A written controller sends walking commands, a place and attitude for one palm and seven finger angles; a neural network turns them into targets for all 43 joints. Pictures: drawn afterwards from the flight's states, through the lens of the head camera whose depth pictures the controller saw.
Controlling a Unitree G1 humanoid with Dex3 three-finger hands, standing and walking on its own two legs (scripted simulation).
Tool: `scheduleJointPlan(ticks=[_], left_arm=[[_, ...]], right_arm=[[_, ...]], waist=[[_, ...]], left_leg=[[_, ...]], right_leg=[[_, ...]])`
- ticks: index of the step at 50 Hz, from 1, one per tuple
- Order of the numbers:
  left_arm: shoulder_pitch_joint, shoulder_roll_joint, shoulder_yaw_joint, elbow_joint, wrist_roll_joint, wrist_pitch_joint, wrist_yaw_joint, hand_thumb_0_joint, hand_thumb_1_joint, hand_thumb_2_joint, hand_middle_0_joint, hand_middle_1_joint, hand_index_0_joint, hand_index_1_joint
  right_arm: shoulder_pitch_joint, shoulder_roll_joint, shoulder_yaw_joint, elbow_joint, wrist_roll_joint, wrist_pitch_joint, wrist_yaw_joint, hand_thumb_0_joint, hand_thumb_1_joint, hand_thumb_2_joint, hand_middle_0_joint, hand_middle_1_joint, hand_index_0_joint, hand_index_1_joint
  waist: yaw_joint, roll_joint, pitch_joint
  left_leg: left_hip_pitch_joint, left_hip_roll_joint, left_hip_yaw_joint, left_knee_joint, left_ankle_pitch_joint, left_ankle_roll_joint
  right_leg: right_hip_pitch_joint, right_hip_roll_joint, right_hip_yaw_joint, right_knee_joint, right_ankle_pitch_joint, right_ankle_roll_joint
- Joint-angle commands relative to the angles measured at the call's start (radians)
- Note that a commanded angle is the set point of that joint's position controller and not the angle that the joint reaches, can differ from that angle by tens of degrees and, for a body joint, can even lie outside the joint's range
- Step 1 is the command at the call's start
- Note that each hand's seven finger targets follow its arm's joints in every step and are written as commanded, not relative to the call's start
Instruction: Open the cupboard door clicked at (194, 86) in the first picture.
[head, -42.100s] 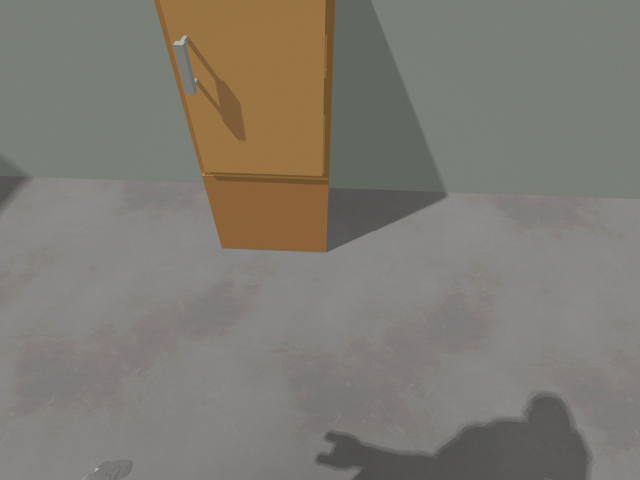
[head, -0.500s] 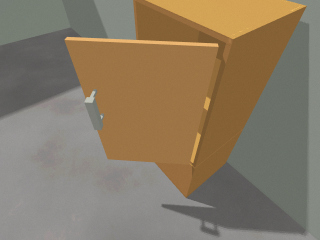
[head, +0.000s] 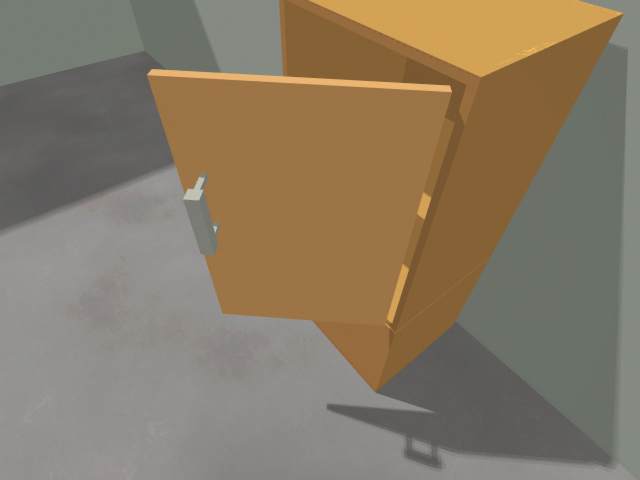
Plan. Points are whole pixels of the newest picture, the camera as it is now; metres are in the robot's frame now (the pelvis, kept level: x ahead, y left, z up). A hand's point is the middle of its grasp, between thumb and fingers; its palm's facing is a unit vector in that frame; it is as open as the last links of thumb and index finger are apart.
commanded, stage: raise the hand with hooked fingers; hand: left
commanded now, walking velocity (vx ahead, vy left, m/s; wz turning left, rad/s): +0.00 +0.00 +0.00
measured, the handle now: (205, 214) +0.50 +0.23 +0.02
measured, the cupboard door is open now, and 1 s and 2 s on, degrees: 47 47 47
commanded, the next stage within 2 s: none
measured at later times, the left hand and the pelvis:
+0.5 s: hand out of the picture +0.12 +0.18 -0.07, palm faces +0.04 -1.00 +0.01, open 8.7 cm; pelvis -0.05 -0.01 -0.07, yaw +2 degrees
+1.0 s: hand (120, 421) +0.18 +0.25 +0.00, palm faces +0.07 -0.99 -0.10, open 11.8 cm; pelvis -0.05 +0.01 -0.06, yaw +2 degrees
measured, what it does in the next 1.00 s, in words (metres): lowers itself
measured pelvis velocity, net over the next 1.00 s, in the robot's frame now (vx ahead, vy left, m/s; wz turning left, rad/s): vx -0.05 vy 0.01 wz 0.04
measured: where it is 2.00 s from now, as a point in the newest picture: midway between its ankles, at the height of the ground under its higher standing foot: outside the picture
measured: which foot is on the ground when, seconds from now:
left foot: down 0.00-1.00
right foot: down 0.00-1.00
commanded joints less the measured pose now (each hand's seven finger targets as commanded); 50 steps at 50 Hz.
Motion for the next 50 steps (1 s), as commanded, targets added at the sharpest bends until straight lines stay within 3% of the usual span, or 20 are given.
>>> scheduleJointPlan(ticks=[1, 2, 3, 4, 5, 6, 7, 10, 12, 14, 15, 19, 24, 27, 32, 38, 41, 44, 47, 50], left_arm=[[0.057, 0.114, 0.020, -0.023, -0.003, -0.013, 0.011, 0.000, 0.900, 0.900, -0.200, -0.300, -0.200, -0.300], [0.122, 0.074, 0.007, -0.004, 0.012, -0.033, 0.052, 0.000, 0.900, 0.900, -0.200, -0.300, -0.200, -0.300], [-0.586, 0.308, 0.109, -1.495, -0.207, -0.224, 0.024, 0.000, 0.877, 0.890, -0.202, -0.315, -0.202, -0.315], [-0.226, 0.234, 0.102, -1.275, -0.136, -0.173, 0.052, 0.000, 0.853, 0.880, -0.203, -0.330, -0.203, -0.330], [-0.186, 0.187, 0.057, -1.197, -0.138, -0.129, 0.095, 0.000, 0.830, 0.870, -0.205, -0.345, -0.205, -0.345], [0.103, -0.050, -0.046, -0.950, -0.154, -0.046, 0.083, 0.000, 0.807, 0.860, -0.207, -0.360, -0.207, -0.360], [-0.058, -0.020, -0.030, -1.141, -0.208, -0.082, 0.062, 0.000, 0.783, 0.850, -0.208, -0.375, -0.208, -0.375], [-0.039, 0.042, 0.059, -0.973, -0.200, -0.233, -0.009, 0.000, 0.713, 0.820, -0.213, -0.420, -0.213, -0.420], [0.118, -0.005, 0.092, -0.809, -0.231, -0.353, -0.102, 0.000, 0.667, 0.800, -0.217, -0.450, -0.217, -0.450], [0.275, 0.016, 0.137, -0.811, -0.269, -0.484, -0.231, 0.000, 0.620, 0.780, -0.220, -0.480, -0.220, -0.480], [0.323, 0.069, 0.197, -0.781, -0.274, -0.529, -0.299, 0.000, 0.597, 0.770, -0.222, -0.495, -0.222, -0.495], [0.188, 0.191, 0.276, -0.962, -0.279, -0.551, -0.402, 0.000, 0.503, 0.730, -0.228, -0.555, -0.228, -0.555], [-0.113, 0.195, 0.279, -1.379, -0.315, -0.615, -0.288, 0.000, 0.387, 0.680, -0.237, -0.630, -0.237, -0.630], [-0.214, 0.172, 0.181, -1.440, -0.290, -0.681, -0.275, 0.000, 0.317, 0.650, -0.242, -0.675, -0.242, -0.675], [-0.171, 0.236, 0.167, -1.177, -0.299, -0.556, -0.412, 0.000, 0.200, 0.600, -0.250, -0.750, -0.250, -0.750], [-0.066, 0.337, 0.401, -1.139, -0.397, -0.263, -0.435, 0.000, 0.060, 0.540, -0.260, -0.840, -0.260, -0.840], [-0.054, 0.325, 0.465, -1.246, -0.421, -0.319, -0.358, 0.000, -0.010, 0.510, -0.265, -0.885, -0.265, -0.885], [-0.068, 0.276, 0.404, -1.210, -0.379, -0.412, -0.322, 0.000, -0.080, 0.480, -0.270, -0.930, -0.270, -0.930], [-0.135, 0.258, 0.325, -1.108, -0.341, -0.454, -0.378, 0.000, -0.150, 0.450, -0.275, -0.975, -0.275, -0.975], [-0.189, 0.273, 0.304, -1.093, -0.362, -0.435, -0.454, 0.000, -0.220, 0.420, -0.280, -1.020, -0.280, -1.020]], right_arm=[[0.039, -0.119, -0.019, -0.031, 0.006, -0.016, -0.004, 0.000, -0.900, -0.900, 0.200, 0.300, 0.200, 0.300], [-0.011, -0.125, -0.018, -0.104, 0.013, -0.020, 0.011, 0.000, -0.900, -0.900, 0.200, 0.300, 0.200, 0.300], [0.032, -0.298, -0.050, -0.459, 0.070, -0.149, -0.030, 0.000, -0.900, -0.900, 0.200, 0.300, 0.200, 0.300], [-0.057, -0.204, -0.012, -0.417, 0.056, -0.238, -0.054, 0.000, -0.900, -0.900, 0.200, 0.300, 0.200, 0.300], [-0.040, -0.206, -0.034, -0.373, 0.061, -0.265, -0.055, 0.000, -0.900, -0.900, 0.200, 0.300, 0.200, 0.300], [0.007, -0.160, -0.041, -0.356, 0.066, -0.259, -0.044, 0.000, -0.900, -0.900, 0.200, 0.300, 0.200, 0.300], [-0.025, -0.214, -0.042, -0.439, 0.079, -0.258, -0.039, 0.000, -0.900, -0.900, 0.200, 0.300, 0.200, 0.300], [-0.051, -0.247, -0.066, -0.510, 0.049, -0.270, -0.039, 0.000, -0.900, -0.900, 0.200, 0.300, 0.200, 0.300], [-0.091, -0.235, -0.072, -0.551, 0.031, -0.266, -0.021, 0.000, -0.900, -0.900, 0.200, 0.300, 0.200, 0.300], [-0.129, -0.234, -0.084, -0.610, 0.025, -0.265, 0.009, 0.000, -0.900, -0.900, 0.200, 0.300, 0.200, 0.300], [-0.128, -0.239, -0.096, -0.638, 0.032, -0.259, 0.031, 0.000, -0.900, -0.900, 0.200, 0.300, 0.200, 0.300], [-0.173, -0.235, -0.098, -0.766, 0.047, -0.227, 0.044, 0.000, -0.900, -0.900, 0.200, 0.300, 0.200, 0.300], [-0.112, -0.192, -0.087, -0.789, 0.038, -0.222, 0.009, 0.000, -0.900, -0.900, 0.200, 0.300, 0.200, 0.300], [-0.081, -0.199, -0.070, -0.742, 0.033, -0.244, -0.014, 0.000, -0.900, -0.900, 0.200, 0.300, 0.200, 0.300], [-0.063, -0.239, -0.050, -0.705, 0.060, -0.262, -0.045, 0.000, -0.900, -0.900, 0.200, 0.300, 0.200, 0.300], [-0.103, -0.225, -0.044, -0.777, 0.075, -0.220, -0.060, 0.000, -0.900, -0.900, 0.200, 0.300, 0.200, 0.300], [-0.084, -0.194, -0.043, -0.767, 0.062, -0.228, -0.047, 0.000, -0.900, -0.900, 0.200, 0.300, 0.200, 0.300], [-0.059, -0.197, -0.052, -0.723, 0.053, -0.237, -0.032, 0.000, -0.900, -0.900, 0.200, 0.300, 0.200, 0.300], [-0.027, -0.229, -0.055, -0.698, 0.053, -0.246, -0.028, 0.000, -0.900, -0.900, 0.200, 0.300, 0.200, 0.300], [-0.013, -0.255, -0.058, -0.711, 0.066, -0.262, -0.037, 0.000, -0.900, -0.900, 0.200, 0.300, 0.200, 0.300]], waist=[[0.003, 0.002, 0.030], [0.012, 0.056, 0.111], [-0.107, 0.213, -0.389], [0.002, 0.358, -0.383], [-0.029, 0.304, -0.306], [-0.048, 0.136, -0.180], [-0.045, 0.060, -0.087], [-0.080, -0.204, 0.016], [-0.012, -0.337, 0.023], [0.055, -0.304, -0.083], [0.083, -0.171, -0.137], [0.086, 0.037, -0.310], [0.006, 0.184, -0.382], [-0.070, 0.146, -0.325], [-0.092, 0.047, -0.232], [0.042, -0.028, -0.405], [0.065, 0.036, -0.432], [0.014, 0.017, -0.313], [-0.037, 0.017, -0.227], [-0.044, 0.038, -0.263]], left_leg=[[0.034, 0.126, -0.131, -0.054, 0.179, 0.018], [-0.069, 0.123, -0.080, 0.172, 0.276, -0.007], [0.232, 0.010, -0.125, 0.044, 0.380, 0.007], [0.316, 0.060, -0.101, 0.030, 0.541, 0.016], [0.199, 0.062, -0.109, 0.052, 0.452, -0.012], [0.123, 0.083, -0.127, 0.042, 0.355, 0.002], [0.023, 0.065, -0.151, 0.057, 0.223, 0.006], [-0.166, 0.012, -0.144, 0.197, 0.016, 0.013], [-0.361, -0.003, -0.136, 0.289, -0.065, -0.006], [-0.473, -0.018, -0.115, 0.368, -0.061, -0.024], [-0.474, -0.028, -0.106, 0.403, -0.011, -0.036], [-0.523, -0.038, -0.056, 0.507, 0.008, -0.018], [-0.447, 0.001, -0.103, 0.558, -0.028, 0.009], [-0.473, 0.022, -0.144, 0.594, -0.087, 0.019], [-0.587, 0.023, -0.149, 0.604, -0.178, 0.023], [-0.531, -0.001, -0.135, 0.511, -0.057, 0.016], [-0.454, 0.008, -0.144, 0.474, 0.063, 0.006], [-0.444, 0.016, -0.139, 0.459, 0.050, 0.006], [-0.466, 0.016, -0.142, 0.471, -0.009, 0.013], [-0.428, 0.012, -0.146, 0.458, -0.041, 0.018]], right_leg=[[-0.084, -0.154, 0.125, -0.065, 0.251, 0.011], [-0.152, -0.200, 0.159, -0.039, 0.586, 0.065], [-0.075, -0.094, 0.076, 0.064, 0.490, 0.029], [-0.122, -0.049, 0.050, 0.112, 0.242, 0.004], [-0.175, -0.050, 0.014, 0.113, 0.102, 0.017], [-0.230, -0.046, -0.017, 0.111, 0.086, 0.030], [-0.242, -0.051, -0.029, 0.099, 0.107, 0.034], [-0.447, -0.043, -0.025, 0.120, -0.020, 0.048], [-0.540, -0.041, -0.013, 0.214, -0.099, 0.049], [-0.505, -0.050, 0.025, 0.314, -0.038, 0.040], [-0.456, -0.063, 0.048, 0.364, 0.070, 0.023], [-0.460, -0.068, 0.091, 0.459, 0.113, 0.025], [-0.574, -0.037, 0.098, 0.464, -0.030, 0.027], [-0.684, -0.023, 0.105, 0.466, -0.125, 0.024], [-0.675, -0.030, 0.145, 0.390, -0.245, 0.046], [-0.385, -0.069, 0.149, 0.332, -0.112, 0.071], [-0.352, -0.051, 0.096, 0.384, 0.125, 0.064], [-0.460, -0.030, 0.054, 0.396, 0.117, 0.061], [-0.558, -0.022, 0.050, 0.393, 0.025, 0.056], [-0.556, -0.020, 0.058, 0.366, -0.037, 0.050]])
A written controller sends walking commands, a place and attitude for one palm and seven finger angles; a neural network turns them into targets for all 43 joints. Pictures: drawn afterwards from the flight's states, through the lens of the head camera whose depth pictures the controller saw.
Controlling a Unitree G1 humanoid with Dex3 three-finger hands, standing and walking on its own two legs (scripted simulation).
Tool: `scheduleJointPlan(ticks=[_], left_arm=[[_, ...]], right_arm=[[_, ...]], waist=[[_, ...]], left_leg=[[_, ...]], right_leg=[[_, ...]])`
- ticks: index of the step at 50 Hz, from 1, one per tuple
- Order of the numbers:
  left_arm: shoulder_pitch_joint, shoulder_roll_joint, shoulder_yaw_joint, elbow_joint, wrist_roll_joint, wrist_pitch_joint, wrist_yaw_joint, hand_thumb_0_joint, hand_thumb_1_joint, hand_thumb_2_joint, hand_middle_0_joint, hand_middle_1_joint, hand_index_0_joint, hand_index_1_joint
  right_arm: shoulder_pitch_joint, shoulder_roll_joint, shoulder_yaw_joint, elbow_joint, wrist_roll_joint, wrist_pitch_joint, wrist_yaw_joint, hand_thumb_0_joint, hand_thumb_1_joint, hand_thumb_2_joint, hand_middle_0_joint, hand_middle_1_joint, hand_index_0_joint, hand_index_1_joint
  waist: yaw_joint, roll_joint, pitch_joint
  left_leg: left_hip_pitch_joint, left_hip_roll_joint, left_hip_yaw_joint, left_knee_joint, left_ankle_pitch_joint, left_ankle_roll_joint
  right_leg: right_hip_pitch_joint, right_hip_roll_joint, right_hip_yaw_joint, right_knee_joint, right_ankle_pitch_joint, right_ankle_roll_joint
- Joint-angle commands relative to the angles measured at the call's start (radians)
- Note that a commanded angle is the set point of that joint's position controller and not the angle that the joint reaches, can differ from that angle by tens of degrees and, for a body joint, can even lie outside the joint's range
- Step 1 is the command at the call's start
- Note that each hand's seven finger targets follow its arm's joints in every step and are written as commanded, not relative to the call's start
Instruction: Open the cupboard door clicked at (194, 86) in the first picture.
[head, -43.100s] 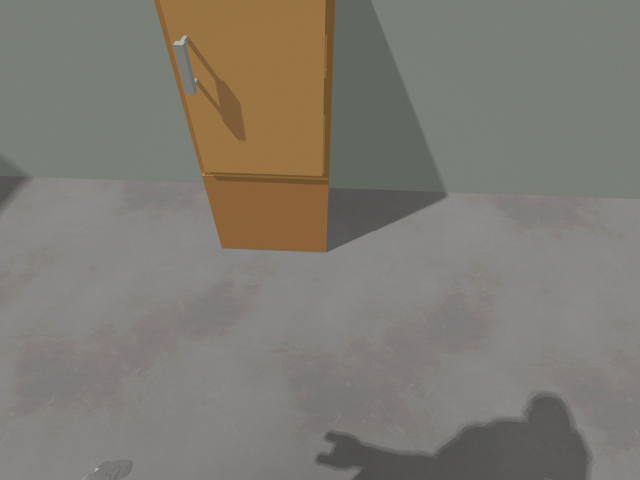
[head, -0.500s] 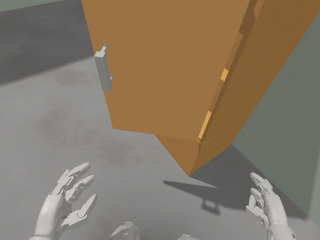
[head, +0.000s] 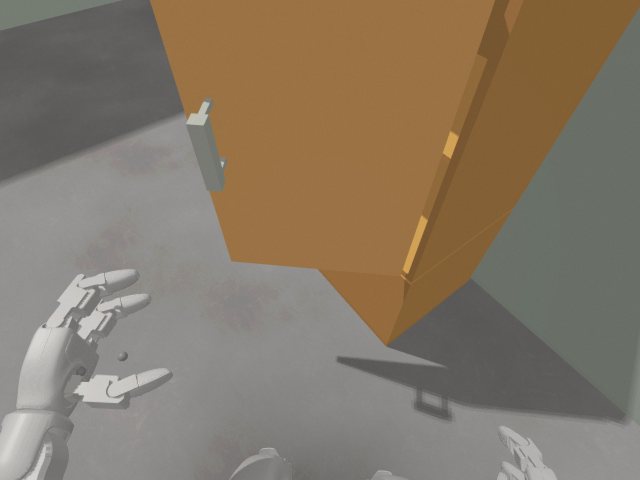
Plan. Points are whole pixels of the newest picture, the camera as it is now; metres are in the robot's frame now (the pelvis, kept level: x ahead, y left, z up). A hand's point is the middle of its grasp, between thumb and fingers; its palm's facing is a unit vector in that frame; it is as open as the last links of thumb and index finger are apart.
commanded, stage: raise the hand with hooked fingers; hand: left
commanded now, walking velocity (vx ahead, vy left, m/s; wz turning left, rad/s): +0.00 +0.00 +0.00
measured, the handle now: (211, 145) +0.56 +0.20 +0.08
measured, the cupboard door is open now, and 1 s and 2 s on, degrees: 47 47 47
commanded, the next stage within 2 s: move the hooked fingers beside the handle in 1.14 s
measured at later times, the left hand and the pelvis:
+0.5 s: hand (72, 317) +0.27 +0.28 +0.09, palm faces -0.03 -1.00 -0.06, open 13.9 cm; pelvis +0.00 +0.03 +0.02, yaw +0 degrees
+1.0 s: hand (62, 296) +0.29 +0.29 +0.10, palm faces -0.02 -1.00 -0.05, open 14.0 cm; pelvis +0.00 +0.02 +0.02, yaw +0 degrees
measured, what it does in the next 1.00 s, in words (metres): stands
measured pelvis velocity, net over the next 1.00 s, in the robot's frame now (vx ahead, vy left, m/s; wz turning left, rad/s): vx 0.00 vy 0.02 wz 0.00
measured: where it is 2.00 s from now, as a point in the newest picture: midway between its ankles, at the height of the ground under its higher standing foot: outside the picture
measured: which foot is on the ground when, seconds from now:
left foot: down 0.00-1.00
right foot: down 0.00-1.00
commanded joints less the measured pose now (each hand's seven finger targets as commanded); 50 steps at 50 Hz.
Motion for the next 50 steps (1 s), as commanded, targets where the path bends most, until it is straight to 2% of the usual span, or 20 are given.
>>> scheduleJointPlan(ticks=[1, 3, 5, 7, 10, 11, 12, 15, 17, 21, 23, 25, 29, 32, 34, 39, 40, 42, 46, 50], left_arm=[[-0.165, 0.175, 0.028, -0.124, -0.032, -0.033, -0.095, 0.000, -0.243, 0.410, -0.282, -1.035, -0.282, -1.035], [-0.191, 0.240, 0.087, -0.155, -0.045, -0.018, -0.105, 0.000, -0.290, 0.390, -0.285, -1.065, -0.285, -1.065], [-0.229, 0.294, 0.143, -0.213, -0.056, -0.019, -0.086, 0.000, -0.337, 0.370, -0.288, -1.095, -0.288, -1.095], [-0.213, 0.282, 0.159, -0.224, -0.059, -0.029, -0.057, 0.000, -0.383, 0.350, -0.292, -1.125, -0.292, -1.125], [-0.211, 0.256, 0.151, -0.163, -0.060, -0.015, -0.036, 0.000, -0.453, 0.320, -0.297, -1.170, -0.297, -1.170], [-0.217, 0.236, 0.133, -0.115, -0.055, 0.003, -0.041, 0.000, -0.477, 0.310, -0.298, -1.185, -0.298, -1.185], [-0.237, 0.229, 0.114, -0.079, -0.047, 0.022, -0.053, 0.000, -0.500, 0.300, -0.300, -1.200, -0.300, -1.200], [-0.284, 0.236, 0.090, 0.001, -0.037, 0.095, -0.105, 0.000, -0.500, 0.300, -0.300, -1.200, -0.300, -1.200], [-0.345, 0.266, 0.099, -0.021, -0.036, 0.121, -0.135, 0.000, -0.500, 0.300, -0.300, -1.200, -0.300, -1.200], [-0.448, 0.337, 0.158, -0.098, -0.049, 0.096, -0.141, 0.000, -0.500, 0.300, -0.300, -1.200, -0.300, -1.200], [-0.471, 0.360, 0.190, -0.088, -0.053, 0.073, -0.129, 0.000, -0.500, 0.300, -0.300, -1.200, -0.300, -1.200], [-0.499, 0.387, 0.218, -0.038, -0.056, 0.066, -0.130, 0.000, -0.500, 0.300, -0.300, -1.200, -0.300, -1.200], [-0.522, 0.374, 0.194, 0.082, -0.046, 0.109, -0.173, 0.000, -0.500, 0.300, -0.300, -1.200, -0.300, -1.200], [-0.563, 0.401, 0.192, 0.108, -0.043, 0.146, -0.214, 0.000, -0.500, 0.300, -0.300, -1.200, -0.300, -1.200], [-0.535, 0.375, 0.171, 0.115, -0.048, 0.153, -0.227, 0.000, -0.500, 0.300, -0.300, -1.200, -0.300, -1.200], [-0.515, 0.396, 0.215, 0.106, -0.070, 0.124, -0.219, 0.000, -0.500, 0.300, -0.300, -1.200, -0.300, -1.200], [-0.520, 0.420, 0.233, 0.103, -0.069, 0.116, -0.213, 0.000, -0.500, 0.300, -0.300, -1.200, -0.300, -1.200], [-0.532, 0.426, 0.243, 0.083, -0.063, 0.101, -0.199, 0.000, -0.500, 0.300, -0.300, -1.200, -0.300, -1.200], [-0.530, 0.411, 0.226, 0.079, -0.050, 0.092, -0.188, 0.000, -0.500, 0.300, -0.300, -1.200, -0.300, -1.200], [-0.535, 0.410, 0.219, 0.066, -0.052, 0.093, -0.194, 0.000, -0.500, 0.300, -0.300, -1.200, -0.300, -1.200]], right_arm=[[-0.072, -0.150, -0.051, -0.165, 0.021, -0.084, -0.014, 0.000, -0.900, -0.900, 0.200, 0.300, 0.200, 0.300], [-0.072, -0.155, -0.051, -0.170, 0.023, -0.090, -0.023, 0.000, -0.900, -0.900, 0.200, 0.300, 0.200, 0.300], [-0.071, -0.154, -0.047, -0.168, 0.017, -0.097, -0.026, 0.000, -0.900, -0.900, 0.200, 0.300, 0.200, 0.300], [-0.075, -0.143, -0.041, -0.167, 0.016, -0.099, -0.022, 0.000, -0.900, -0.900, 0.200, 0.300, 0.200, 0.300], [-0.074, -0.146, -0.036, -0.167, 0.012, -0.088, -0.013, 0.000, -0.900, -0.900, 0.200, 0.300, 0.200, 0.300], [-0.077, -0.147, -0.033, -0.167, 0.015, -0.081, -0.011, 0.000, -0.900, -0.900, 0.200, 0.300, 0.200, 0.300], [-0.079, -0.152, -0.031, -0.167, 0.018, -0.074, -0.011, 0.000, -0.900, -0.900, 0.200, 0.300, 0.200, 0.300], [-0.074, -0.166, -0.030, -0.183, 0.025, -0.062, -0.017, 0.000, -0.900, -0.900, 0.200, 0.300, 0.200, 0.300], [-0.078, -0.168, -0.029, -0.190, 0.027, -0.061, -0.021, 0.000, -0.900, -0.900, 0.200, 0.300, 0.200, 0.300], [-0.075, -0.164, -0.023, -0.190, 0.019, -0.068, -0.024, 0.000, -0.900, -0.900, 0.200, 0.300, 0.200, 0.300], [-0.073, -0.163, -0.021, -0.181, 0.015, -0.070, -0.027, 0.000, -0.900, -0.900, 0.200, 0.300, 0.200, 0.300], [-0.071, -0.167, -0.015, -0.169, 0.012, -0.068, -0.028, 0.000, -0.900, -0.900, 0.200, 0.300, 0.200, 0.300], [-0.075, -0.171, -0.015, -0.161, 0.023, -0.060, -0.036, 0.000, -0.900, -0.900, 0.200, 0.300, 0.200, 0.300], [-0.066, -0.178, -0.015, -0.166, 0.025, -0.059, -0.037, 0.000, -0.900, -0.900, 0.200, 0.300, 0.200, 0.300], [-0.064, -0.177, -0.017, -0.175, 0.025, -0.065, -0.033, 0.000, -0.900, -0.900, 0.200, 0.300, 0.200, 0.300], [-0.057, -0.183, -0.025, -0.176, 0.020, -0.071, -0.019, 0.000, -0.900, -0.900, 0.200, 0.300, 0.200, 0.300], [-0.052, -0.186, -0.024, -0.174, 0.015, -0.071, -0.017, 0.000, -0.900, -0.900, 0.200, 0.300, 0.200, 0.300], [-0.048, -0.183, -0.026, -0.174, 0.015, -0.069, -0.013, 0.000, -0.900, -0.900, 0.200, 0.300, 0.200, 0.300], [-0.047, -0.178, -0.026, -0.175, 0.014, -0.066, -0.012, 0.000, -0.900, -0.900, 0.200, 0.300, 0.200, 0.300], [-0.049, -0.179, -0.025, -0.174, 0.015, -0.067, -0.016, 0.000, -0.900, -0.900, 0.200, 0.300, 0.200, 0.300]], waist=[[-0.014, -0.013, -0.203], [0.007, 0.007, -0.262], [0.026, 0.068, -0.286], [0.035, 0.091, -0.280], [0.029, 0.089, -0.207], [0.014, 0.051, -0.167], [0.009, 0.062, -0.131], [0.002, 0.033, -0.111], [0.006, 0.049, -0.165], [0.012, 0.088, -0.235], [0.013, 0.066, -0.233], [0.017, 0.070, -0.192], [0.006, 0.081, -0.159], [0.010, 0.098, -0.192], [0.011, 0.064, -0.194], [0.020, 0.023, -0.183], [0.028, 0.030, -0.180], [0.025, 0.067, -0.199], [0.017, 0.100, -0.195], [0.011, 0.092, -0.190]], left_leg=[[0.194, -0.019, -0.083, -0.123, 0.148, -0.001], [0.237, -0.017, -0.086, -0.151, 0.170, -0.001], [0.299, -0.013, -0.096, -0.169, 0.231, -0.006], [0.340, -0.008, -0.105, -0.191, 0.269, -0.015], [0.339, -0.006, -0.111, -0.209, 0.267, -0.022], [0.321, -0.004, -0.111, -0.219, 0.238, -0.022], [0.306, -0.005, -0.109, -0.229, 0.206, -0.023], [0.301, -0.007, -0.110, -0.245, 0.186, -0.019], [0.337, -0.007, -0.113, -0.252, 0.202, -0.019], [0.436, 0.001, -0.139, -0.266, 0.253, -0.029], [0.456, 0.007, -0.155, -0.279, 0.249, -0.035], [0.438, 0.004, -0.156, -0.290, 0.223, -0.037], [0.424, 0.004, -0.156, -0.318, 0.164, -0.032], [0.445, 0.000, -0.151, -0.320, 0.196, -0.029], [0.458, 0.002, -0.161, -0.323, 0.203, -0.027], [0.435, -0.004, -0.146, -0.315, 0.225, -0.024], [0.427, -0.005, -0.141, -0.310, 0.245, -0.027], [0.442, -0.005, -0.138, -0.311, 0.246, -0.029], [0.441, -0.006, -0.128, -0.309, 0.224, -0.022], [0.433, -0.008, -0.125, -0.302, 0.213, -0.016]], right_leg=[[0.043, -0.017, 0.141, -0.191, 0.156, 0.053], [0.085, -0.015, 0.125, -0.192, 0.169, 0.046], [0.103, -0.004, 0.100, -0.172, 0.229, 0.031], [0.105, 0.000, 0.077, -0.166, 0.253, 0.026], [0.087, 0.009, 0.062, -0.175, 0.251, 0.022], [0.070, 0.009, 0.055, -0.184, 0.235, 0.027], [0.057, 0.007, 0.055, -0.194, 0.215, 0.028], [0.067, 0.009, 0.057, -0.217, 0.211, 0.026], [0.088, 0.005, 0.059, -0.227, 0.221, 0.027], [0.096, 0.014, 0.056, -0.231, 0.228, 0.020], [0.087, 0.017, 0.050, -0.232, 0.213, 0.020], [0.089, 0.019, 0.053, -0.241, 0.200, 0.015], [0.088, 0.008, 0.052, -0.261, 0.174, 0.018], [0.113, 0.007, 0.056, -0.274, 0.198, 0.016], [0.105, 0.009, 0.052, -0.276, 0.199, 0.018], [0.115, 0.014, 0.055, -0.278, 0.220, 0.017], [0.130, 0.017, 0.057, -0.274, 0.234, 0.011], [0.123, 0.013, 0.059, -0.270, 0.229, 0.014], [0.121, 0.012, 0.066, -0.274, 0.219, 0.015], [0.130, 0.012, 0.072, -0.282, 0.219, 0.014]])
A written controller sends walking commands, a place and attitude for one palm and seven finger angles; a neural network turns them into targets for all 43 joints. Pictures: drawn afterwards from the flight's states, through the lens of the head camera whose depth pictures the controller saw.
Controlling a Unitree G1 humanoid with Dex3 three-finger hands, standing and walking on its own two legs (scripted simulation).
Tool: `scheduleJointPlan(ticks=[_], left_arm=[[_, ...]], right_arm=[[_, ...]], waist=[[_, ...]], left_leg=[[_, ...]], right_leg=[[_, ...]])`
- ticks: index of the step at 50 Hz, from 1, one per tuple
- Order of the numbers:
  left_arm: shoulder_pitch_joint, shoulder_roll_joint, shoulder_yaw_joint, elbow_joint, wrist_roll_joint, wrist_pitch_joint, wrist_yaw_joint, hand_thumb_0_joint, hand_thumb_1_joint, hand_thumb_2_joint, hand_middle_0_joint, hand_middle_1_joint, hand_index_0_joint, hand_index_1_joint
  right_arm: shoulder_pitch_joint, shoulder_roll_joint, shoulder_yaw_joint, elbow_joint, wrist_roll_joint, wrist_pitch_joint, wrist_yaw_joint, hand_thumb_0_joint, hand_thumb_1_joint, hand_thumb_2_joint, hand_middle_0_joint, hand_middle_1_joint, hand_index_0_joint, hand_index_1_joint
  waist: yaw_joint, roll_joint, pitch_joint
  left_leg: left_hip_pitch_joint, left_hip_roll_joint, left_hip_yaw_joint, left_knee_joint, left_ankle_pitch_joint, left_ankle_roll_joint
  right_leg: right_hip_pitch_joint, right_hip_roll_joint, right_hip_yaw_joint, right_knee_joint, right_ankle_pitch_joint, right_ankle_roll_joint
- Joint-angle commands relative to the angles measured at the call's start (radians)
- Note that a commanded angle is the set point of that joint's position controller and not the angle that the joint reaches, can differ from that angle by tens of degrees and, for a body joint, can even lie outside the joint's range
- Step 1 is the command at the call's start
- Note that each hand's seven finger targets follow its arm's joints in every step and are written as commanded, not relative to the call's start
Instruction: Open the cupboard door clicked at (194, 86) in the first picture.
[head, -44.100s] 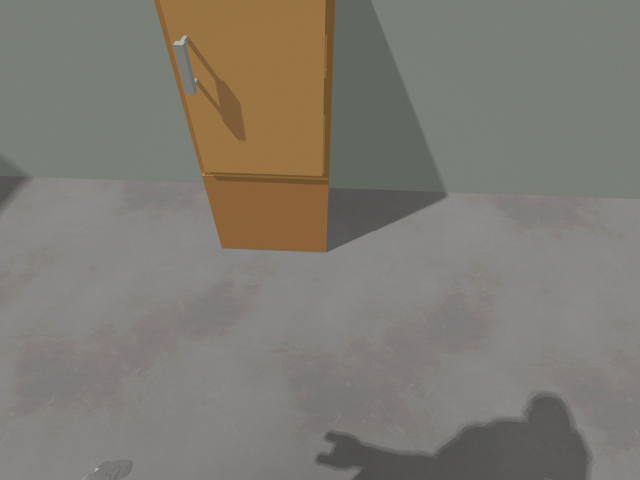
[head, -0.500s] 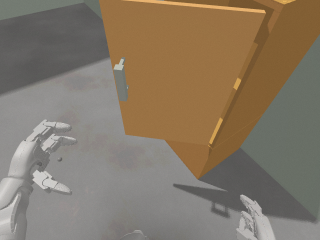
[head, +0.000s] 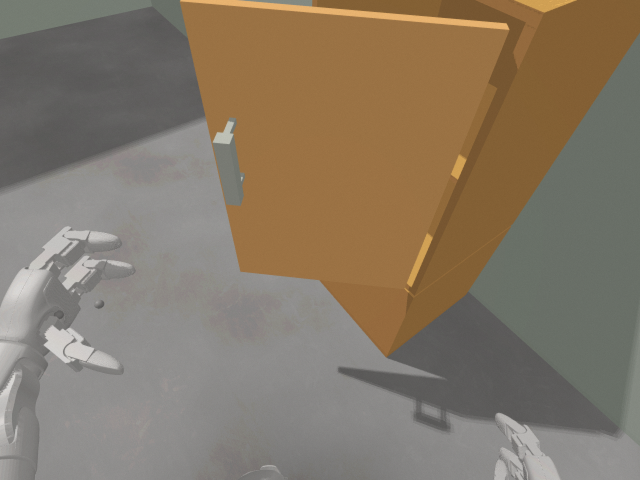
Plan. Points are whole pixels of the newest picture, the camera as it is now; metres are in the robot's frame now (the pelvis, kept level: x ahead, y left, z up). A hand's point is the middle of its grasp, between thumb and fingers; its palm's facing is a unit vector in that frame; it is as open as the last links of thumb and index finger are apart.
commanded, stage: raise the hand with hooked fingers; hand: left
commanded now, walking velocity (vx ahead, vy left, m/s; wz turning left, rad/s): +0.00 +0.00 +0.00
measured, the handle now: (233, 162) +0.56 +0.17 +0.06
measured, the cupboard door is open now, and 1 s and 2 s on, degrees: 47 47 47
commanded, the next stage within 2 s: move the hooked fingers beside the handle in 0.14 s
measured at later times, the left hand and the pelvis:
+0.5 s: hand (123, 276) +0.33 +0.26 +0.08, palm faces -0.04 -1.00 -0.03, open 14.0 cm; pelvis +0.00 -0.02 -0.01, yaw +1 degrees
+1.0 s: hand (154, 231) +0.40 +0.24 +0.07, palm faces -0.06 -1.00 -0.03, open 14.0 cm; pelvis +0.01 -0.01 -0.01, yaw -1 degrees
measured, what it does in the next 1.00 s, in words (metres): stands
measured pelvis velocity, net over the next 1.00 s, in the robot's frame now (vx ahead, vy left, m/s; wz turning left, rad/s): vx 0.01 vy -0.01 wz -0.01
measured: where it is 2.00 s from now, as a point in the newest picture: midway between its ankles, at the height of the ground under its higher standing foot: outside the picture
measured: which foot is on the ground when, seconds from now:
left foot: down 0.00-1.00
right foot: down 0.00-1.00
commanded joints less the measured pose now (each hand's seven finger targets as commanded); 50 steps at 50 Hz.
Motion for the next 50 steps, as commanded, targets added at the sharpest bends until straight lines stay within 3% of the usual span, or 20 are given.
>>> scheduleJointPlan(ticks=[1, 2, 6, 12, 15, 17, 21, 23, 25, 26, 28, 31, 33, 37, 39, 40, 43, 45, 47, 50], left_arm=[[-0.224, 0.274, 0.087, -0.219, -0.038, -0.064, -0.005, 0.000, -0.500, 0.300, -0.300, -1.200, -0.300, -1.200], [-0.211, 0.272, 0.095, -0.198, -0.046, -0.060, -0.007, 0.000, -0.500, 0.300, -0.300, -1.200, -0.300, -1.200], [-0.222, 0.264, 0.088, -0.158, -0.052, -0.050, -0.016, 0.000, -0.500, 0.300, -0.300, -1.200, -0.300, -1.200], [-0.230, 0.265, 0.076, -0.172, -0.044, -0.055, -0.021, 0.000, -0.500, 0.300, -0.300, -1.200, -0.300, -1.200], [-0.383, 0.302, 0.082, -0.128, -0.040, -0.063, -0.016, 0.000, -0.500, 0.300, -0.300, -1.200, -0.300, -1.200], [-0.444, 0.304, 0.079, -0.068, -0.036, -0.069, -0.018, 0.000, -0.500, 0.300, -0.300, -1.200, -0.300, -1.200], [-0.497, 0.312, 0.057, -0.043, -0.018, -0.080, -0.030, 0.000, -0.500, 0.300, -0.300, -1.200, -0.300, -1.200], [-0.510, 0.308, 0.046, -0.004, -0.011, -0.075, -0.036, 0.000, -0.500, 0.300, -0.300, -1.200, -0.300, -1.200], [-0.495, 0.354, 0.087, 0.057, -0.011, -0.066, -0.038, 0.000, -0.500, 0.300, -0.300, -1.200, -0.300, -1.200], [-0.520, 0.352, 0.081, 0.065, -0.009, -0.062, -0.040, 0.000, -0.500, 0.300, -0.300, -1.200, -0.300, -1.200], [-0.507, 0.368, 0.102, 0.104, -0.009, -0.055, -0.038, 0.000, -0.500, 0.300, -0.300, -1.200, -0.300, -1.200], [-0.511, 0.387, 0.119, 0.078, -0.004, -0.063, -0.032, 0.000, -0.500, 0.300, -0.300, -1.200, -0.300, -1.200], [-0.510, 0.367, 0.107, 0.054, -0.004, -0.077, -0.023, 0.000, -0.500, 0.300, -0.300, -1.200, -0.300, -1.200], [-0.542, 0.359, 0.100, 0.096, 0.000, -0.082, -0.012, 0.000, -0.500, 0.300, -0.300, -1.200, -0.300, -1.200], [-0.588, 0.346, 0.084, 0.115, 0.005, -0.080, -0.008, 0.000, -0.500, 0.300, -0.300, -1.200, -0.300, -1.200], [-0.610, 0.348, 0.075, 0.132, 0.009, -0.079, -0.010, 0.000, -0.500, 0.300, -0.300, -1.200, -0.300, -1.200], [-0.688, 0.353, 0.061, 0.135, 0.031, -0.094, 0.000, 0.000, -0.500, 0.300, -0.300, -1.200, -0.300, -1.200], [-0.748, 0.368, 0.055, 0.139, 0.042, -0.110, 0.010, 0.000, -0.500, 0.300, -0.300, -1.200, -0.300, -1.200], [-0.761, 0.374, 0.068, 0.155, 0.048, -0.123, 0.020, 0.000, -0.500, 0.300, -0.300, -1.200, -0.300, -1.200], [-0.789, 0.382, 0.070, 0.226, 0.054, -0.125, 0.029, 0.000, -0.500, 0.300, -0.300, -1.200, -0.300, -1.200]], right_arm=[[-0.043, -0.152, -0.058, -0.139, 0.009, -0.056, -0.012, 0.000, -0.900, -0.900, 0.200, 0.300, 0.200, 0.300], [-0.042, -0.151, -0.060, -0.138, 0.011, -0.056, -0.013, 0.000, -0.900, -0.900, 0.200, 0.300, 0.200, 0.300], [-0.050, -0.149, -0.053, -0.134, 0.013, -0.055, -0.017, 0.000, -0.900, -0.900, 0.200, 0.300, 0.200, 0.300], [-0.055, -0.145, -0.052, -0.139, 0.015, -0.057, -0.018, 0.000, -0.900, -0.900, 0.200, 0.300, 0.200, 0.300], [-0.042, -0.153, -0.049, -0.113, 0.013, -0.047, -0.031, 0.000, -0.900, -0.900, 0.200, 0.300, 0.200, 0.300], [-0.039, -0.153, -0.046, -0.102, 0.016, -0.045, -0.037, 0.000, -0.900, -0.900, 0.200, 0.300, 0.200, 0.300], [-0.022, -0.152, -0.047, -0.095, 0.013, -0.044, -0.036, 0.000, -0.900, -0.900, 0.200, 0.300, 0.200, 0.300], [-0.016, -0.154, -0.047, -0.091, 0.014, -0.039, -0.034, 0.000, -0.900, -0.900, 0.200, 0.300, 0.200, 0.300], [0.001, -0.163, -0.050, -0.088, 0.012, -0.028, -0.031, 0.000, -0.900, -0.900, 0.200, 0.300, 0.200, 0.300], [0.000, -0.162, -0.049, -0.091, 0.014, -0.023, -0.029, 0.000, -0.900, -0.900, 0.200, 0.300, 0.200, 0.300], [0.009, -0.164, -0.052, -0.094, 0.015, -0.012, -0.024, 0.000, -0.900, -0.900, 0.200, 0.300, 0.200, 0.300], [0.021, -0.162, -0.056, -0.109, 0.012, -0.001, -0.014, 0.000, -0.900, -0.900, 0.200, 0.300, 0.200, 0.300], [0.031, -0.160, -0.063, -0.113, 0.012, 0.006, -0.009, 0.000, -0.900, -0.900, 0.200, 0.300, 0.200, 0.300], [0.049, -0.165, -0.066, -0.106, 0.014, 0.028, -0.006, 0.000, -0.900, -0.900, 0.200, 0.300, 0.200, 0.300], [0.055, -0.167, -0.069, -0.098, 0.015, 0.034, -0.007, 0.000, -0.900, -0.900, 0.200, 0.300, 0.200, 0.300], [0.063, -0.170, -0.067, -0.097, 0.013, 0.040, -0.008, 0.000, -0.900, -0.900, 0.200, 0.300, 0.200, 0.300], [0.075, -0.169, -0.069, -0.084, 0.011, 0.049, -0.010, 0.000, -0.900, -0.900, 0.200, 0.300, 0.200, 0.300], [0.088, -0.173, -0.071, -0.070, 0.009, 0.057, -0.011, 0.000, -0.900, -0.900, 0.200, 0.300, 0.200, 0.300], [0.096, -0.171, -0.072, -0.065, 0.004, 0.063, -0.008, 0.000, -0.900, -0.900, 0.200, 0.300, 0.200, 0.300], [0.101, -0.174, -0.068, -0.056, 0.004, 0.076, -0.008, 0.000, -0.900, -0.900, 0.200, 0.300, 0.200, 0.300]], waist=[[0.006, 0.093, -0.241], [0.005, 0.067, -0.236], [0.005, 0.065, -0.201], [0.006, 0.081, -0.228], [-0.026, 0.039, -0.185], [-0.033, 0.034, -0.179], [-0.024, 0.097, -0.284], [-0.027, 0.095, -0.294], [-0.014, 0.049, -0.292], [-0.022, 0.043, -0.299], [-0.012, 0.029, -0.298], [0.003, 0.075, -0.345], [-0.003, 0.077, -0.367], [-0.022, 0.046, -0.320], [-0.034, 0.060, -0.307], [-0.038, 0.030, -0.301], [-0.047, 0.094, -0.340], [-0.060, 0.095, -0.359], [-0.054, 0.100, -0.402], [-0.057, 0.082, -0.378]], left_leg=[[0.264, 0.013, -0.132, -0.135, 0.154, -0.042], [0.253, 0.011, -0.129, -0.132, 0.148, -0.039], [0.212, 0.006, -0.119, -0.128, 0.116, -0.038], [0.222, 0.004, -0.114, -0.117, 0.127, -0.034], [0.180, 0.006, -0.112, -0.101, 0.080, -0.031], [0.164, 0.004, -0.115, -0.101, 0.052, -0.031], [0.205, 0.002, -0.109, -0.082, 0.112, -0.031], [0.202, 0.002, -0.107, -0.076, 0.122, -0.031], [0.169, 0.003, -0.106, -0.064, 0.149, -0.029], [0.159, 0.002, -0.100, -0.060, 0.164, -0.027], [0.139, 0.001, -0.095, -0.057, 0.186, -0.027], [0.164, 0.001, -0.089, -0.050, 0.244, -0.029], [0.192, 0.004, -0.091, -0.048, 0.272, -0.029], [0.167, 0.007, -0.091, -0.048, 0.256, -0.028], [0.166, 0.008, -0.093, -0.050, 0.228, -0.028], [0.157, 0.009, -0.095, -0.046, 0.226, -0.025], [0.201, 0.010, -0.103, -0.045, 0.232, -0.029], [0.226, 0.016, -0.112, -0.035, 0.255, -0.029], [0.254, 0.017, -0.120, -0.034, 0.273, -0.035], [0.223, 0.019, -0.121, -0.029, 0.265, -0.032]], right_leg=[[-0.034, 0.019, 0.057, -0.097, 0.143, -0.013], [-0.035, 0.019, 0.058, -0.102, 0.144, -0.010], [-0.036, 0.015, 0.067, -0.106, 0.123, -0.009], [-0.032, 0.012, 0.076, -0.104, 0.132, -0.007], [-0.063, 0.013, 0.088, -0.109, 0.086, -0.002], [-0.075, 0.008, 0.093, -0.111, 0.053, -0.001], [-0.049, 0.004, 0.100, -0.089, 0.115, -0.004], [-0.055, 0.003, 0.098, -0.083, 0.130, -0.002], [-0.032, 0.007, 0.102, -0.075, 0.163, -0.004], [-0.028, 0.004, 0.104, -0.070, 0.188, 0.000], [-0.015, 0.002, 0.103, -0.064, 0.221, 0.002], [0.002, 0.006, 0.100, -0.045, 0.281, -0.002], [-0.014, 0.011, 0.093, -0.039, 0.298, 0.001], [-0.047, 0.017, 0.088, -0.039, 0.284, 0.004], [-0.076, 0.015, 0.086, -0.042, 0.252, 0.004], [-0.073, 0.017, 0.088, -0.042, 0.251, 0.001], [-0.103, 0.015, 0.085, -0.038, 0.232, 0.000], [-0.121, 0.018, 0.085, -0.033, 0.235, -0.003], [-0.122, 0.019, 0.079, -0.025, 0.236, -0.001], [-0.129, 0.020, 0.079, -0.022, 0.231, -0.005]])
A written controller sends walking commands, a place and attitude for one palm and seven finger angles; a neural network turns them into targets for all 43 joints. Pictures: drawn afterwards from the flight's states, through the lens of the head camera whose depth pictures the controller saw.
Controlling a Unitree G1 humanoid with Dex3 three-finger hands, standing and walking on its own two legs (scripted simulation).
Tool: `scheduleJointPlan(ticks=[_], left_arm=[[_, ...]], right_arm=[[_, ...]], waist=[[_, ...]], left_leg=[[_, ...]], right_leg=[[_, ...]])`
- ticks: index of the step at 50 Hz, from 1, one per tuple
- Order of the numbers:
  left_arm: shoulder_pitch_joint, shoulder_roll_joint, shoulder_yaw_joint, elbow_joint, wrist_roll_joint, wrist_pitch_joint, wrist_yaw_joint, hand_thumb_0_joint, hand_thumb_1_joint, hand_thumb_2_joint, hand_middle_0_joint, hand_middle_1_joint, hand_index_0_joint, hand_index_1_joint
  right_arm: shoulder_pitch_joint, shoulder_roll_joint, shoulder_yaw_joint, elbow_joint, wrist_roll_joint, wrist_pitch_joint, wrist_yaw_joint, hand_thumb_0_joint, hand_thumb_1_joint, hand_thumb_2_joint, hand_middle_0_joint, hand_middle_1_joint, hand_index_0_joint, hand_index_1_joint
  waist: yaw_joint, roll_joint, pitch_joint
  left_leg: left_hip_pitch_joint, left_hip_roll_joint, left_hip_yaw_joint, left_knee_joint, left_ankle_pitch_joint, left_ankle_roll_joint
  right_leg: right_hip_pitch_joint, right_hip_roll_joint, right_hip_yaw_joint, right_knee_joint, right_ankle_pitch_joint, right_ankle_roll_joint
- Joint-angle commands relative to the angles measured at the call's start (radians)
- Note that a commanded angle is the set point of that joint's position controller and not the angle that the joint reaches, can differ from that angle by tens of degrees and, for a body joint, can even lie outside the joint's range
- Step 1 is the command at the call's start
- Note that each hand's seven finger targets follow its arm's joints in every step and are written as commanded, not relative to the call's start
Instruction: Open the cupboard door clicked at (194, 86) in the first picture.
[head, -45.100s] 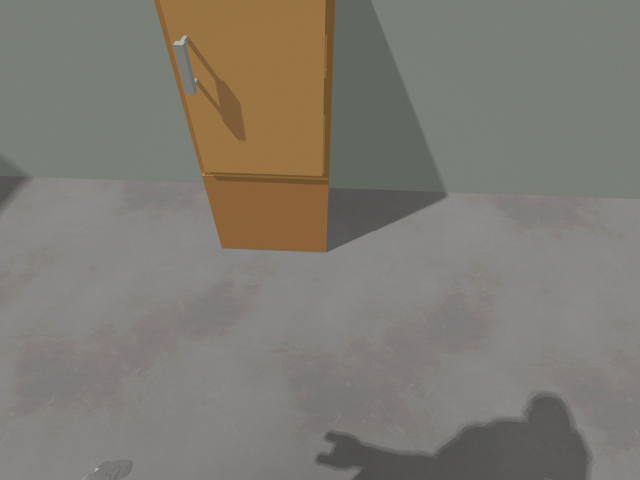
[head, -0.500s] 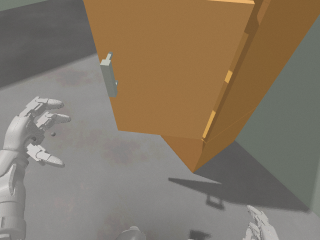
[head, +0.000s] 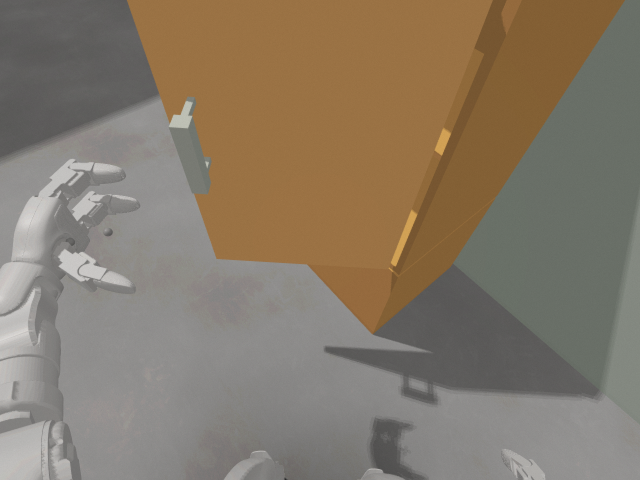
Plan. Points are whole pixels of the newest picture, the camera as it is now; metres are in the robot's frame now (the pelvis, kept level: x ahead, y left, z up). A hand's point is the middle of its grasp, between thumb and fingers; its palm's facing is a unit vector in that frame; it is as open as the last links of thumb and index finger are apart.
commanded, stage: move the hooked fingers beside the handle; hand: left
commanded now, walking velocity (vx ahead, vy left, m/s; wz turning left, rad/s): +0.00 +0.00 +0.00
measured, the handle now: (195, 146) +0.55 +0.19 +0.06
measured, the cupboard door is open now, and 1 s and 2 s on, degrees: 47 47 47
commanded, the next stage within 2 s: slide the fingers in behind the handle in 1.64 s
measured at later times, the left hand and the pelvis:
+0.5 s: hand (130, 183) +0.46 +0.25 +0.08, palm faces -0.05 -1.00 -0.03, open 14.0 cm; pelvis +0.00 +0.01 -0.01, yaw -1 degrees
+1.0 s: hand (147, 157) +0.52 +0.25 +0.07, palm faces -0.05 -1.00 -0.02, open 14.0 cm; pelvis +0.01 +0.01 -0.02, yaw -3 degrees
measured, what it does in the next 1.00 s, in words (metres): stands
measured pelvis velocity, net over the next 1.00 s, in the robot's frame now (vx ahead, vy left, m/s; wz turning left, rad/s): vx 0.01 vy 0.01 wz -0.05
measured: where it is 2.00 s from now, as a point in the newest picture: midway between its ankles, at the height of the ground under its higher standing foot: outside the picture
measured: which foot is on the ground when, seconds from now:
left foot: down 0.00-1.00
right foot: down 0.00-1.00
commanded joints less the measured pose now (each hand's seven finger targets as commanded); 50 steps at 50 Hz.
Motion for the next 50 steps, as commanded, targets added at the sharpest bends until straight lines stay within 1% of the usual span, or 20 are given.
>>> scheduleJointPlan(ticks=[1, 4, 6, 8, 9, 11, 15, 17, 21, 23, 25, 28, 30, 35, 36, 37, 38, 42, 48, 50], left_arm=[[-0.408, 0.318, 0.071, -0.133, -0.022, -0.071, 0.017, 0.000, -0.500, 0.300, -0.300, -1.200, -0.300, -1.200], [-0.419, 0.321, 0.057, -0.055, -0.001, -0.058, 0.020, 0.000, -0.500, 0.300, -0.300, -1.200, -0.300, -1.200], [-0.458, 0.320, 0.047, -0.045, 0.007, -0.061, 0.017, 0.000, -0.500, 0.300, -0.300, -1.200, -0.300, -1.200], [-0.478, 0.361, 0.076, -0.010, 0.012, -0.068, 0.022, 0.000, -0.500, 0.300, -0.300, -1.200, -0.300, -1.200], [-0.517, 0.332, 0.039, -0.006, 0.017, -0.074, 0.021, 0.000, -0.500, 0.300, -0.300, -1.200, -0.300, -1.200], [-0.568, 0.346, 0.051, -0.006, 0.018, -0.094, 0.023, 0.000, -0.500, 0.300, -0.300, -1.200, -0.300, -1.200], [-0.622, 0.400, 0.082, 0.075, 0.028, -0.105, 0.031, 0.000, -0.500, 0.300, -0.300, -1.200, -0.300, -1.200], [-0.680, 0.405, 0.062, 0.099, 0.046, -0.103, 0.029, 0.000, -0.500, 0.300, -0.300, -1.200, -0.300, -1.200], [-0.729, 0.396, 0.047, 0.046, 0.062, -0.125, 0.035, 0.000, -0.500, 0.300, -0.300, -1.200, -0.300, -1.200], [-0.708, 0.401, 0.060, 0.080, 0.054, -0.120, 0.037, 0.000, -0.500, 0.300, -0.300, -1.200, -0.300, -1.200], [-0.725, 0.424, 0.077, 0.150, 0.047, -0.106, 0.040, 0.000, -0.500, 0.300, -0.300, -1.200, -0.300, -1.200], [-0.779, 0.430, 0.056, 0.184, 0.071, -0.080, 0.045, 0.000, -0.500, 0.300, -0.300, -1.200, -0.300, -1.200], [-0.791, 0.475, 0.079, 0.185, 0.089, -0.083, 0.057, 0.000, -0.500, 0.300, -0.300, -1.200, -0.300, -1.200], [-0.861, 0.503, 0.092, 0.146, 0.100, -0.121, 0.072, 0.000, -0.500, 0.300, -0.300, -1.200, -0.300, -1.200], [-0.863, 0.511, 0.098, 0.143, 0.106, -0.126, 0.072, 0.000, -0.500, 0.300, -0.300, -1.200, -0.300, -1.200], [-0.870, 0.473, 0.076, 0.150, 0.099, -0.123, 0.069, 0.000, -0.500, 0.300, -0.300, -1.200, -0.300, -1.200], [-0.845, 0.500, 0.100, 0.185, 0.102, -0.114, 0.068, 0.000, -0.500, 0.300, -0.300, -1.200, -0.300, -1.200], [-0.890, 0.492, 0.067, 0.279, 0.119, -0.063, 0.063, 0.000, -0.500, 0.300, -0.300, -1.200, -0.300, -1.200], [-0.811, 0.559, 0.126, 0.198, 0.131, -0.086, 0.070, 0.000, -0.500, 0.300, -0.300, -1.200, -0.300, -1.200], [-0.822, 0.539, 0.122, 0.154, 0.115, -0.105, 0.069, 0.000, -0.500, 0.300, -0.300, -1.200, -0.300, -1.200]], right_arm=[[0.072, -0.173, -0.062, -0.088, 0.004, -0.021, -0.007, 0.000, -0.900, -0.900, 0.200, 0.300, 0.200, 0.300], [0.077, -0.175, -0.061, -0.091, 0.005, -0.003, -0.005, 0.000, -0.900, -0.900, 0.200, 0.300, 0.200, 0.300], [0.090, -0.176, -0.061, -0.092, 0.002, 0.007, -0.001, 0.000, -0.900, -0.900, 0.200, 0.300, 0.200, 0.300], [0.100, -0.182, -0.063, -0.088, 0.001, 0.020, -0.002, 0.000, -0.900, -0.900, 0.200, 0.300, 0.200, 0.300], [0.096, -0.177, -0.058, -0.091, 0.001, 0.024, 0.001, 0.000, -0.900, -0.900, 0.200, 0.300, 0.200, 0.300], [0.112, -0.182, -0.061, -0.085, -0.003, 0.031, 0.003, 0.000, -0.900, -0.900, 0.200, 0.300, 0.200, 0.300], [0.133, -0.190, -0.060, -0.070, -0.006, 0.051, 0.000, 0.000, -0.900, -0.900, 0.200, 0.300, 0.200, 0.300], [0.139, -0.190, -0.056, -0.061, -0.005, 0.060, -0.001, 0.000, -0.900, -0.900, 0.200, 0.300, 0.200, 0.300], [0.166, -0.192, -0.062, -0.055, -0.016, 0.073, 0.006, 0.000, -0.900, -0.900, 0.200, 0.300, 0.200, 0.300], [0.175, -0.196, -0.064, -0.050, -0.016, 0.083, 0.009, 0.000, -0.900, -0.900, 0.200, 0.300, 0.200, 0.300], [0.183, -0.199, -0.060, -0.043, -0.013, 0.095, 0.003, 0.000, -0.900, -0.900, 0.200, 0.300, 0.200, 0.300], [0.193, -0.203, -0.058, -0.040, -0.013, 0.107, 0.005, 0.000, -0.900, -0.900, 0.200, 0.300, 0.200, 0.300], [0.206, -0.205, -0.056, -0.045, -0.017, 0.114, 0.006, 0.000, -0.900, -0.900, 0.200, 0.300, 0.200, 0.300], [0.234, -0.205, -0.058, -0.044, -0.026, 0.130, 0.013, 0.000, -0.900, -0.900, 0.200, 0.300, 0.200, 0.300], [0.237, -0.207, -0.059, -0.042, -0.028, 0.133, 0.015, 0.000, -0.900, -0.900, 0.200, 0.300, 0.200, 0.300], [0.239, -0.203, -0.060, -0.038, -0.028, 0.136, 0.019, 0.000, -0.900, -0.900, 0.200, 0.300, 0.200, 0.300], [0.244, -0.210, -0.062, -0.035, -0.029, 0.138, 0.018, 0.000, -0.900, -0.900, 0.200, 0.300, 0.200, 0.300], [0.261, -0.211, -0.054, -0.027, -0.024, 0.155, 0.014, 0.000, -0.900, -0.900, 0.200, 0.300, 0.200, 0.300], [0.272, -0.211, -0.062, -0.060, -0.036, 0.164, 0.022, 0.000, -0.900, -0.900, 0.200, 0.300, 0.200, 0.300], [0.270, -0.206, -0.062, -0.066, -0.036, 0.168, 0.025, 0.000, -0.900, -0.900, 0.200, 0.300, 0.200, 0.300]], waist=[[-0.012, 0.083, -0.354], [-0.013, 0.083, -0.330], [-0.020, 0.080, -0.358], [-0.020, 0.067, -0.353], [-0.031, 0.094, -0.339], [-0.035, 0.094, -0.378], [-0.048, 0.060, -0.377], [-0.062, 0.099, -0.373], [-0.059, 0.189, -0.475], [-0.064, 0.143, -0.476], [-0.073, 0.072, -0.421], [-0.087, 0.113, -0.401], [-0.083, 0.140, -0.401], [-0.093, 0.157, -0.485], [-0.088, 0.199, -0.519], [-0.101, 0.186, -0.517], [-0.094, 0.173, -0.506], [-0.126, 0.129, -0.431], [-0.086, 0.165, -0.522], [-0.085, 0.183, -0.544]], left_leg=[[0.340, 0.004, -0.119, -0.092, 0.294, -0.021], [0.311, 0.004, -0.116, -0.093, 0.277, -0.020], [0.325, 0.005, -0.114, -0.081, 0.307, -0.019], [0.305, 0.006, -0.115, -0.075, 0.296, -0.019], [0.303, 0.006, -0.116, -0.076, 0.283, -0.021], [0.332, 0.010, -0.125, -0.065, 0.310, -0.022], [0.271, 0.007, -0.118, -0.043, 0.274, -0.013], [0.274, 0.009, -0.123, -0.042, 0.261, -0.016], [0.395, 0.020, -0.150, -0.030, 0.349, -0.031], [0.385, 0.022, -0.152, -0.022, 0.349, -0.029], [0.299, 0.018, -0.142, -0.020, 0.319, -0.017], [0.273, 0.016, -0.134, -0.017, 0.287, -0.016], [0.271, 0.016, -0.133, -0.006, 0.314, -0.015], [0.323, 0.025, -0.149, 0.019, 0.388, -0.022], [0.360, 0.028, -0.152, 0.019, 0.412, -0.029], [0.370, 0.029, -0.154, 0.023, 0.415, -0.028], [0.350, 0.031, -0.154, 0.025, 0.403, -0.028], [0.271, 0.028, -0.144, 0.026, 0.347, -0.016], [0.294, 0.027, -0.135, 0.039, 0.435, -0.020], [0.322, 0.028, -0.135, 0.044, 0.464, -0.021]], right_leg=[[0.002, 0.006, 0.075, -0.087, 0.269, 0.011], [-0.015, 0.004, 0.072, -0.084, 0.256, 0.011], [-0.016, 0.008, 0.074, -0.077, 0.279, 0.011], [-0.020, 0.008, 0.076, -0.073, 0.273, 0.012], [-0.042, 0.008, 0.074, -0.071, 0.256, 0.011], [-0.056, 0.014, 0.072, -0.060, 0.263, 0.009], [-0.053, 0.015, 0.082, -0.054, 0.247, 0.012], [-0.084, 0.014, 0.082, -0.052, 0.230, 0.014], [-0.140, 0.020, 0.069, -0.034, 0.237, 0.006], [-0.139, 0.023, 0.068, -0.037, 0.242, 0.009], [-0.118, 0.026, 0.068, -0.037, 0.243, 0.011], [-0.143, 0.022, 0.075, -0.039, 0.230, 0.016], [-0.153, 0.025, 0.076, -0.030, 0.240, 0.011], [-0.164, 0.034, 0.071, -0.008, 0.271, 0.009], [-0.172, 0.036, 0.071, -0.007, 0.275, 0.010], [-0.184, 0.037, 0.068, -0.011, 0.277, 0.012], [-0.183, 0.037, 0.070, -0.012, 0.271, 0.011], [-0.196, 0.037, 0.071, -0.021, 0.255, 0.019], [-0.143, 0.040, 0.073, 0.000, 0.327, 0.015], [-0.145, 0.045, 0.070, 0.007, 0.339, 0.011]])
